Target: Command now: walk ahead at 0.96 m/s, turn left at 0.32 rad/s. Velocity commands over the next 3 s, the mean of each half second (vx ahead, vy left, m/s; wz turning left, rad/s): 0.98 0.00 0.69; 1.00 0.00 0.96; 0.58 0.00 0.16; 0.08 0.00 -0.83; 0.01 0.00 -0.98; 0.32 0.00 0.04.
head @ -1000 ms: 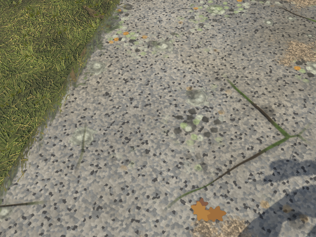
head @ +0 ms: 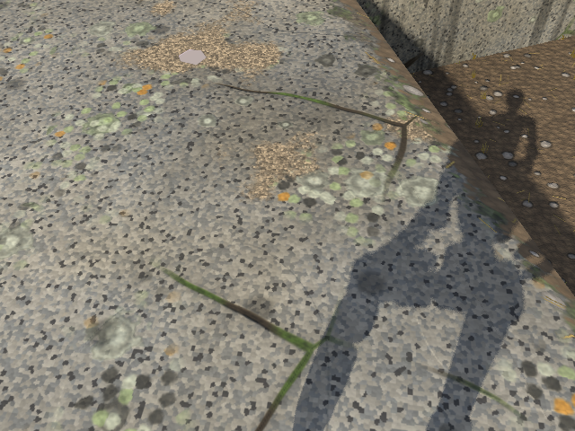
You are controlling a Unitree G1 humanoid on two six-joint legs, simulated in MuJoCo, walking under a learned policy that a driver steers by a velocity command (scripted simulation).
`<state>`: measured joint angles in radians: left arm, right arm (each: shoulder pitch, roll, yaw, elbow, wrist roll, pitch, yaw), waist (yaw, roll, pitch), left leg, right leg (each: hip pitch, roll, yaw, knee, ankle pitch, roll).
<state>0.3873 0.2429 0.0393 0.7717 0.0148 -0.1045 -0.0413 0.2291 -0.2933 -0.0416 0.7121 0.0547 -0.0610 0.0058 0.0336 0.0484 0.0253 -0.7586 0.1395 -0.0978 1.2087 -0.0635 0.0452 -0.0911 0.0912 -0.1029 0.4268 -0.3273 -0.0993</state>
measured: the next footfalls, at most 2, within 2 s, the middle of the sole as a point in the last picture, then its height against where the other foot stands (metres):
left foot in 0.24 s outside the picture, level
right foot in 0.62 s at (350, 316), level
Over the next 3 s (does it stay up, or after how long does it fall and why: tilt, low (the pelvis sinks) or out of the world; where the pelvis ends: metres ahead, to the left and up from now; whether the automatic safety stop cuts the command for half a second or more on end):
stays up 1.23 0.61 0.01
